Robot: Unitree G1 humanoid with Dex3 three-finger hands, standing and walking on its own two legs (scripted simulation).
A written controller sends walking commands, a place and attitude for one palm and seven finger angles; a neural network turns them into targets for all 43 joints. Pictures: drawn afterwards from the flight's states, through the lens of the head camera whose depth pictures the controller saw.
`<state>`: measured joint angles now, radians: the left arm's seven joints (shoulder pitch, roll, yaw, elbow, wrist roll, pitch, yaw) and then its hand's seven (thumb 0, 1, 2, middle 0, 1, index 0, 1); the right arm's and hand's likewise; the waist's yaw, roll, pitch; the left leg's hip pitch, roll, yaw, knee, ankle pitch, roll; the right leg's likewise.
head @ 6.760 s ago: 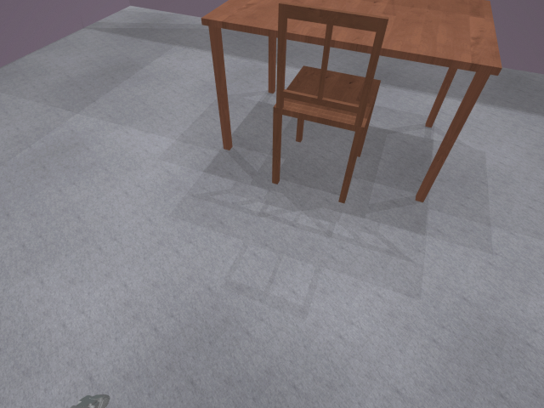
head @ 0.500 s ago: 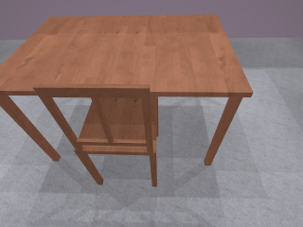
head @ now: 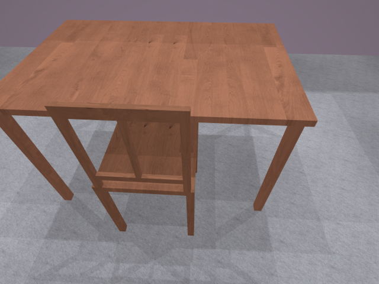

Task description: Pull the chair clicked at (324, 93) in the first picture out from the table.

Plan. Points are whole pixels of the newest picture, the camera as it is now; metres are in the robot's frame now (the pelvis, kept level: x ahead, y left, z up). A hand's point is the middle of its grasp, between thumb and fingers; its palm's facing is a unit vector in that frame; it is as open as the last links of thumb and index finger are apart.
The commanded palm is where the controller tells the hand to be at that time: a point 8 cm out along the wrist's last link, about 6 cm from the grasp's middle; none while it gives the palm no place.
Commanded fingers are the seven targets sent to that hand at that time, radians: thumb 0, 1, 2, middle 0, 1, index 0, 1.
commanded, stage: shuffle to correct the standing spot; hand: left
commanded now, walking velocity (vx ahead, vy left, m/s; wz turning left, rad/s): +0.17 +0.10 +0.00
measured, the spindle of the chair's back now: (131, 151) +0.50 +0.22 -0.08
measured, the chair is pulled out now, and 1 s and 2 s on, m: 0.00 0.00 0.00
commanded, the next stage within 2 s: come to a stop and stand still in 0.06 s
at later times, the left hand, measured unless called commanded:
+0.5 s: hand out of the picture +0.07 +0.21 -0.16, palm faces +0.04 -0.97 -0.24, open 7.3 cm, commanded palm none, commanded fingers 0.00 0.90 0.90 -0.20 -0.30 -0.20 -0.30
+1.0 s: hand out of the picture +0.00 +0.23 -0.17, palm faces -0.02 -0.97 -0.22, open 7.4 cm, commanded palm none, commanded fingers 0.00 0.90 0.90 -0.20 -0.30 -0.20 -0.30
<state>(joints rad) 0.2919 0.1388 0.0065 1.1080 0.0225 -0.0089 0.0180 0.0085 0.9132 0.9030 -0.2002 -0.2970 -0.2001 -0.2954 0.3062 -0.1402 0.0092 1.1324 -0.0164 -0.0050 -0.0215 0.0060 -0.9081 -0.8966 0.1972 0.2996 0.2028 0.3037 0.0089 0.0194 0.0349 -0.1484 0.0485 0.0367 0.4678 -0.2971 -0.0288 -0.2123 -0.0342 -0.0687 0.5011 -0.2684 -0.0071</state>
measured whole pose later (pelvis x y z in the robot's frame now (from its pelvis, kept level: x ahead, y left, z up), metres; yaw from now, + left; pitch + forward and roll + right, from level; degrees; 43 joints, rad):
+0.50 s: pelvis +0.04 +0.02 +0.00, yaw -1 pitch -1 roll +1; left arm 0.23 0.15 0.04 1.05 0.02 0.00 0.04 0.01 0.93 0.90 -0.20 -0.30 -0.20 -0.30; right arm 0.28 -0.13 -0.03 1.09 -0.01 -0.01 -0.06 0.02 -0.93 -0.90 0.20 0.30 0.21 0.30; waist 0.00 0.02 0.08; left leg -0.11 0.02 0.08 0.50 -0.29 0.00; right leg -0.23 -0.08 -0.06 0.63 -0.25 0.01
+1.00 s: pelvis -0.02 +0.04 +0.00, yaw -1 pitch -2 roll +0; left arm 0.30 0.18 -0.01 1.01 0.02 0.02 0.01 0.01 0.91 0.90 -0.20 -0.30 -0.20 -0.30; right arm 0.26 -0.19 -0.01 0.98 -0.02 0.01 -0.01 0.00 -0.93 -0.90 0.20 0.30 0.21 0.30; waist 0.00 0.02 0.02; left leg -0.20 0.00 0.08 0.51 -0.28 0.03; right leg -0.25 -0.07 -0.02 0.51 -0.24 0.03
